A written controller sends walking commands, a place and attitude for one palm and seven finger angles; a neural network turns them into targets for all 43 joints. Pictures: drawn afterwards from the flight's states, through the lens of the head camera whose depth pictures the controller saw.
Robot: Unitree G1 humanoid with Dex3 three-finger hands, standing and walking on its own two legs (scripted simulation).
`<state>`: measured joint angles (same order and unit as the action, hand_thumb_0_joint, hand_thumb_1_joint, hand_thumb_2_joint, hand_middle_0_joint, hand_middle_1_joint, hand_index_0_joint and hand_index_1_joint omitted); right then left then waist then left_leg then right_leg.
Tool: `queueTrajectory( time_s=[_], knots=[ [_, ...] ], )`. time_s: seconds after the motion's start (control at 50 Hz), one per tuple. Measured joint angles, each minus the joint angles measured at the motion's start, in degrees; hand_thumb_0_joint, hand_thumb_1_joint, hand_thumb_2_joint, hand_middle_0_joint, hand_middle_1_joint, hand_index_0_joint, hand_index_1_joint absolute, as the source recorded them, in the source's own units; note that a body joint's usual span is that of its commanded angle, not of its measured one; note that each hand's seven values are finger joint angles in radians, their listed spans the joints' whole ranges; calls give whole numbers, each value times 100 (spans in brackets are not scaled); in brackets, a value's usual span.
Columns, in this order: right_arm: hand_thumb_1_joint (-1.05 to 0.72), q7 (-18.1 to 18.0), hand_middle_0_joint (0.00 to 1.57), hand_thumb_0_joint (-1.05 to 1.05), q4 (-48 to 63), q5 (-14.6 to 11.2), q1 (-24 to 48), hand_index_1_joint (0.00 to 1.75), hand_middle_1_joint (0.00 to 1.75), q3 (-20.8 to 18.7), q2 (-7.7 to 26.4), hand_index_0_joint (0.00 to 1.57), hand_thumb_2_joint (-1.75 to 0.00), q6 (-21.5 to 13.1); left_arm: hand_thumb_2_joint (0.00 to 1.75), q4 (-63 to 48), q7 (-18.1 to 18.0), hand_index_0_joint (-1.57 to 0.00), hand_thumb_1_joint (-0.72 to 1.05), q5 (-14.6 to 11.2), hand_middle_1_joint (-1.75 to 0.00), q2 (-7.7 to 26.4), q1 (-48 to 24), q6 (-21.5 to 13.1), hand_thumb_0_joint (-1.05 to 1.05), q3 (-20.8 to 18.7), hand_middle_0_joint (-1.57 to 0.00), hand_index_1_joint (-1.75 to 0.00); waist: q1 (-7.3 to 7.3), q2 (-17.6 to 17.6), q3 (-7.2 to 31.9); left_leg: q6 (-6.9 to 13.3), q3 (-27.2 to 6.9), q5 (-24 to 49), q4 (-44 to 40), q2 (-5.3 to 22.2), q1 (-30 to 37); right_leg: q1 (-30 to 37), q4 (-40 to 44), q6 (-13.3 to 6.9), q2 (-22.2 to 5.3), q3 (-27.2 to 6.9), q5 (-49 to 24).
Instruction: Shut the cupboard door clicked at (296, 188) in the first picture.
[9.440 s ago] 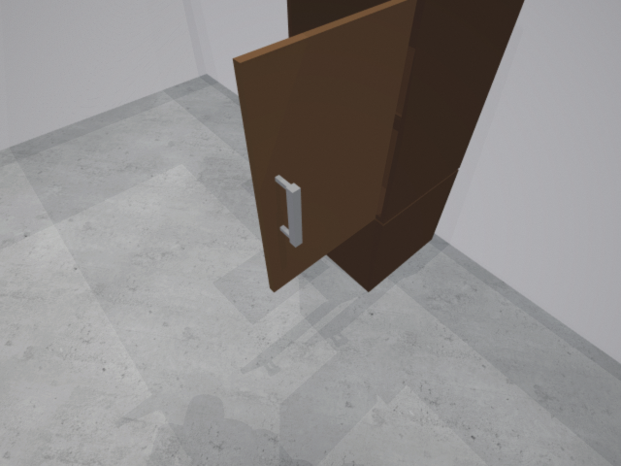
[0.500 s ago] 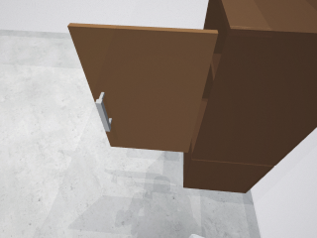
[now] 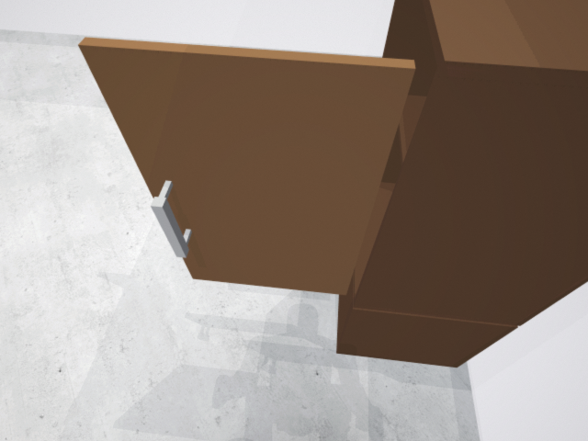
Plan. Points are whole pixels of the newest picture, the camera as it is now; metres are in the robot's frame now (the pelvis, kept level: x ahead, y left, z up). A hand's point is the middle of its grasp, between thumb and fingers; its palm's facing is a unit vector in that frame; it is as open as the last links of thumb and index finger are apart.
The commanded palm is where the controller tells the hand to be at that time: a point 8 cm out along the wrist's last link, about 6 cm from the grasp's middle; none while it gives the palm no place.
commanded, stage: come to a stop and stand still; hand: left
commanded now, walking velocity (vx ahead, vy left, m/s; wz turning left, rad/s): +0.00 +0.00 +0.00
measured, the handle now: (175, 221) +0.46 +0.24 -0.05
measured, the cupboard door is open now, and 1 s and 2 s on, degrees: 90 90 90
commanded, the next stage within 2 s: look again from close up in 0.68 s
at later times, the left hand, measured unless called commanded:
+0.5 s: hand out of the picture +0.01 +0.20 -0.16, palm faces -0.02 -0.98 -0.21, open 7.3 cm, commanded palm none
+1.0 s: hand out of the picture +0.04 +0.19 -0.16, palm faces -0.07 -0.97 -0.23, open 7.4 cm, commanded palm none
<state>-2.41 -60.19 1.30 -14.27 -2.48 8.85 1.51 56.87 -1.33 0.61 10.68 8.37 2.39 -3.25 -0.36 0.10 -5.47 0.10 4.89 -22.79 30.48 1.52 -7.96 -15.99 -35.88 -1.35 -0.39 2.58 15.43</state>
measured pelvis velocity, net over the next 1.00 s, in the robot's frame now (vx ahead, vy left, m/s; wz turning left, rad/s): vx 0.00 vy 0.01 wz -0.05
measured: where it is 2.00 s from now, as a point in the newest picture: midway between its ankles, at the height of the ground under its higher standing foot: outside the picture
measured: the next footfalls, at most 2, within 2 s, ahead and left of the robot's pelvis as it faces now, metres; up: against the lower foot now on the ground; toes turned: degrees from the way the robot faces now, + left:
none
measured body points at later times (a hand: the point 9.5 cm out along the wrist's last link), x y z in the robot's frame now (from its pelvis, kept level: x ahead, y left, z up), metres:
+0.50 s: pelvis -0.01 +0.02 +0.01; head +0.00 +0.01 +0.45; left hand +0.01 +0.25 -0.15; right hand +0.05 -0.21 -0.15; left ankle -0.02 +0.11 -0.73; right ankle -0.02 -0.10 -0.73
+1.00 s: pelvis +0.00 +0.01 +0.01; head +0.03 -0.01 +0.46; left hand +0.04 +0.24 -0.14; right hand -0.01 -0.21 -0.16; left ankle -0.02 +0.11 -0.73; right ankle -0.02 -0.10 -0.73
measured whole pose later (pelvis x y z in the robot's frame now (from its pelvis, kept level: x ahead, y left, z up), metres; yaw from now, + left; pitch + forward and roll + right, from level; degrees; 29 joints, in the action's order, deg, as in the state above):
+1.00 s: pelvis +0.00 +0.01 +0.01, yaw -3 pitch +0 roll +1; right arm -1.1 -63.4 0.7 -15.7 1.2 10.5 -1.3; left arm 63.0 -1.4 0.5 9.5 13.0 -0.3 1.0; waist -0.5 -1.3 -3.3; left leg 1.2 4.8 -15.7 23.7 -0.8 -7.8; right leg -10.8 -27.7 -0.2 -0.7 -1.0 16.7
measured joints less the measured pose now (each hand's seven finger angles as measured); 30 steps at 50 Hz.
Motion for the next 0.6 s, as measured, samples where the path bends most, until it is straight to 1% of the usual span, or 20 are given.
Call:
queueTrajectory(
  time_s=[0.02,0.06,0.1,0.12,0.14,0.18,0.22,0.24,0.26,0.28,0.32,0.36,0.42,0.48,0.6],
  knots=[
    [-90,13,20,0,15,-34,41,30,30,-28,39,20,-90,19,89,11,-4,-20,91,17,-30,17,59,-57,0,0,-20,-30,18,-26,9,-35,-6,-67,237,29,-109,74,112,-9,18,9,60],
    [-91,28,20,0,51,-101,168,30,30,-81,134,20,-90,92,89,90,-20,-20,91,28,-30,14,151,-146,0,32,-20,-30,0,-99,11,-113,-182,-582,972,4,-429,147,172,-66,48,65,416],
    [-91,18,20,0,77,-125,326,30,30,-103,200,20,-90,151,89,169,-47,-20,91,44,-29,-10,236,-171,0,60,-20,-30,19,-109,5,-132,-359,-922,1548,-82,-686,228,323,-103,58,73,426],
    [-91,19,20,0,93,-134,404,30,30,-97,214,20,-90,151,89,201,-55,-20,91,53,-29,-15,279,-174,0,69,-20,-30,36,-79,2,-142,-392,-957,1646,-114,-762,269,424,-89,52,55,350],
    [-91,25,20,0,112,-141,477,30,30,-86,218,20,-90,136,89,229,-57,-20,91,59,-29,-17,322,-176,0,79,-20,-30,54,-39,0,-156,-403,-909,1600,-132,-797,305,521,-94,48,34,275],
    [-91,46,20,0,152,-146,591,30,30,-56,203,20,-90,76,89,289,-49,-20,91,60,-29,-15,401,-180,0,98,-20,-30,82,52,8,-184,-378,-546,1108,-145,-741,358,658,-100,41,-9,171],
    [-91,65,20,0,173,-138,647,30,30,-18,189,20,-90,-9,89,358,-35,-20,91,27,-30,-28,477,-180,0,121,-20,-30,95,89,40,-187,-353,203,263,-122,-523,376,661,-73,67,-26,154],
    [-91,76,20,0,183,-125,639,30,30,3,203,20,-90,-57,89,387,-25,-20,91,3,-30,-53,514,-170,0,137,-20,-30,88,34,76,-140,-378,674,-110,-52,-406,370,618,-54,129,7,179],
    [-91,74,20,0,145,-105,644,30,30,17,182,20,-90,-88,89,434,-16,-20,91,-15,-30,-59,510,-147,0,147,-20,-30,94,48,84,-86,-383,752,-156,-40,-366,396,594,-32,138,19,204],
    [-91,79,20,0,99,-89,633,30,30,44,145,20,-90,-90,89,470,-12,-20,91,-15,-30,-61,511,-120,0,154,-20,-30,125,94,104,-46,-371,700,-143,-49,-334,459,657,-12,129,9,162],
    [-91,143,20,0,145,-102,576,30,30,85,140,20,-90,-45,89,446,-81,-20,91,12,-30,-118,625,-197,0,233,-20,-30,182,62,222,-9,-342,512,34,7,-430,469,768,15,183,-17,58],
    [-91,172,20,0,290,-93,492,30,30,101,123,20,-90,-64,89,399,-86,-20,91,25,-30,-159,768,-254,0,312,-20,-30,140,49,333,26,-286,414,121,-14,-492,390,688,33,160,-73,114],
    [-91,177,20,0,468,-62,311,30,30,158,119,20,-90,-202,89,388,-46,-20,91,39,-30,-203,824,-254,0,384,-20,-30,86,-58,391,114,-219,414,120,-86,-471,362,604,85,88,-139,165],
    [-92,138,20,0,500,-77,160,30,30,205,104,20,-90,-251,89,361,-32,-20,91,35,-30,-181,814,-250,0,393,-20,-30,72,-151,406,170,-153,452,31,-161,-380,391,590,144,16,-204,162],
    [-94,148,20,-1,369,-47,4,30,30,263,246,20,-90,-241,89,323,-8,-20,91,28,-30,-50,713,-228,0,374,-20,-30,50,-230,386,233,-32,625,-298,-285,-237,385,656,203,-96,-330,95]
  ],
)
